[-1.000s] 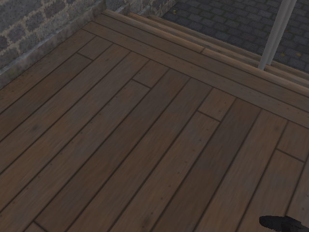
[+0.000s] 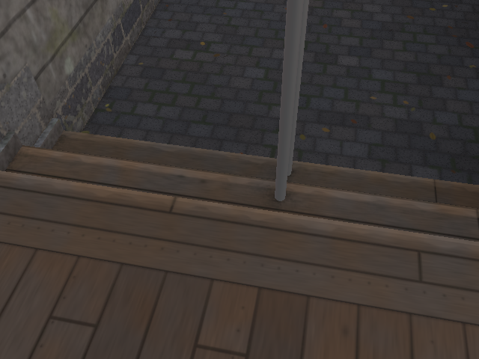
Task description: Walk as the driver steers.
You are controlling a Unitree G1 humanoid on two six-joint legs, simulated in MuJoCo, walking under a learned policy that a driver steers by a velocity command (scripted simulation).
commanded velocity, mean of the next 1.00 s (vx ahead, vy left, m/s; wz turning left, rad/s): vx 0.19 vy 0.00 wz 0.14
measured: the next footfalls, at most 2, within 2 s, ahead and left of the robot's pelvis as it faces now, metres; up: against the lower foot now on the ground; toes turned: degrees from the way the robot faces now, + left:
left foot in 0.08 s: +0.23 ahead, +0.12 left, +0.00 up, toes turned +4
right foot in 0.56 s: +0.46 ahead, -0.06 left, +0.00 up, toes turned +8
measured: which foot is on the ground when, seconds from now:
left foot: up 0.00-0.06, down 0.08-1.00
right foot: down 0.00-0.10, up 0.12-0.54, down 0.56-1.00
